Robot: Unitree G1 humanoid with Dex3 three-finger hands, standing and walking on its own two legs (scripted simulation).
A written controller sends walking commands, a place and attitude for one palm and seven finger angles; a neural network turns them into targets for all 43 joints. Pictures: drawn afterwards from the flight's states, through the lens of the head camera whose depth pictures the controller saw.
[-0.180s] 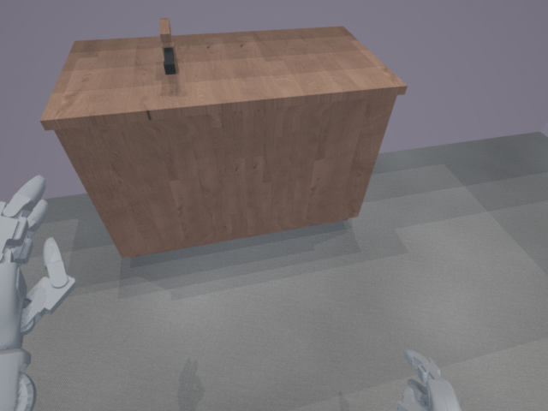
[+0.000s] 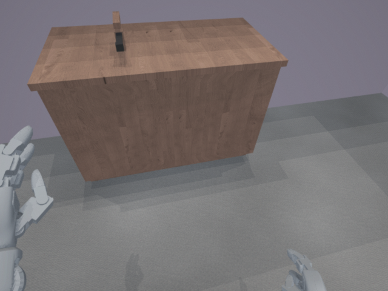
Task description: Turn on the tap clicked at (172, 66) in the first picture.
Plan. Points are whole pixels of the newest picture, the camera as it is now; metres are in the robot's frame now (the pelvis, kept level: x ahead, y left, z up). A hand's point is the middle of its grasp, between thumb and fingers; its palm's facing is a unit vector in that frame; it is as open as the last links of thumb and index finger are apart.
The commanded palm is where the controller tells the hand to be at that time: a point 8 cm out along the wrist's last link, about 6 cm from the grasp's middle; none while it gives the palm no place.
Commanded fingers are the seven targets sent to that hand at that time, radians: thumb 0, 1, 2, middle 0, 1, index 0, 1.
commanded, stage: stand and wait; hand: left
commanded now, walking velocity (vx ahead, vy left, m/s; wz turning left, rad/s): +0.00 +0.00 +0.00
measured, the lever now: (119, 46) +0.94 +0.36 +0.06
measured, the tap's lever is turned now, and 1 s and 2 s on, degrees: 0 0 0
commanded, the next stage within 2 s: look at it before walking up in 0.08 s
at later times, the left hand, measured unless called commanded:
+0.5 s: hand (38, 204) +0.20 +0.25 +0.16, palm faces +0.44 -0.83 -0.35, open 7.4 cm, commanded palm +0.15 +0.29 +0.18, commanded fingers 0.00 0.90 0.90 -0.20 -0.30 -0.20 -0.30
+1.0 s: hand (22, 174) +0.24 +0.29 +0.17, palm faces +0.55 -0.72 -0.43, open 7.4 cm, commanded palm +0.19 +0.32 +0.18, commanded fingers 0.00 0.90 0.90 -0.20 -0.30 -0.20 -0.30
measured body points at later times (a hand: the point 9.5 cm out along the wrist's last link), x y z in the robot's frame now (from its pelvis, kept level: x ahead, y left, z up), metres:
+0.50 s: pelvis +0.00 +0.01 -0.01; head -0.01 +0.02 +0.44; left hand +0.17 +0.30 +0.18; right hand +0.16 -0.23 -0.09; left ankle +0.03 +0.12 -0.74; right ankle +0.03 -0.12 -0.74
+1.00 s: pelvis +0.09 +0.01 +0.00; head +0.10 +0.02 +0.45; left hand +0.21 +0.33 +0.19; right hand +0.27 -0.15 -0.10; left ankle +0.03 +0.12 -0.74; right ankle +0.15 -0.10 -0.70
